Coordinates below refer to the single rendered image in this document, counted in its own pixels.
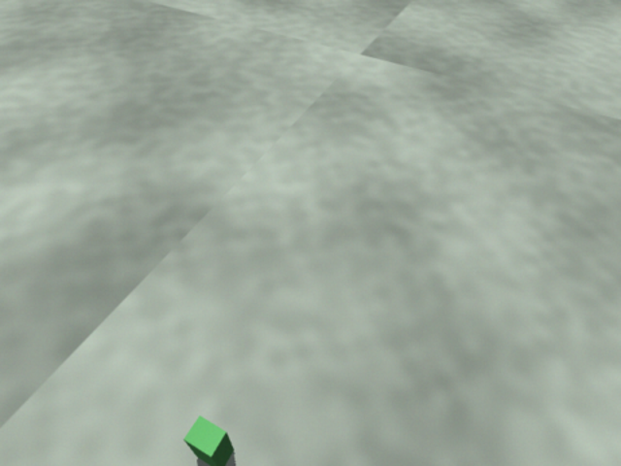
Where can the carton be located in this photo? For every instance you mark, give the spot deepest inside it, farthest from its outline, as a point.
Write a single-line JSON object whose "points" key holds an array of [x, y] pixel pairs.
{"points": [[209, 442]]}

